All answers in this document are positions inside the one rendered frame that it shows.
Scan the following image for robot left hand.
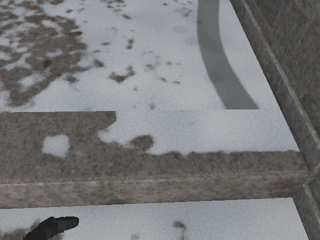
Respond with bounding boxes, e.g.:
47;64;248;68
23;216;79;240

